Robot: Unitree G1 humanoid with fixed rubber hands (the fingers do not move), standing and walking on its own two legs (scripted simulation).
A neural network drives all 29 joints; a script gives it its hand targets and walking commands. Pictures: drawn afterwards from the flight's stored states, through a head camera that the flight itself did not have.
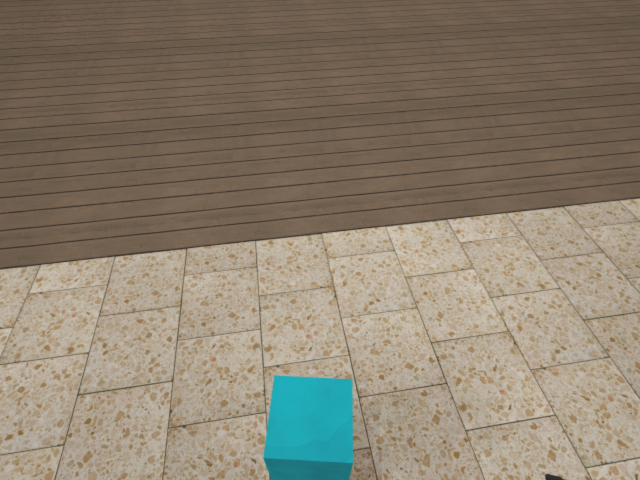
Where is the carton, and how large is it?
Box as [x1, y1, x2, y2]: [263, 376, 352, 479]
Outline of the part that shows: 274,376 263,457 271,479 348,479 352,464 351,379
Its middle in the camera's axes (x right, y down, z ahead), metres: -0.02 +0.53 +1.06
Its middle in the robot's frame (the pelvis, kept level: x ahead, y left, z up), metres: +0.40 +0.03 -0.66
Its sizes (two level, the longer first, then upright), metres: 0.210 0.200 0.250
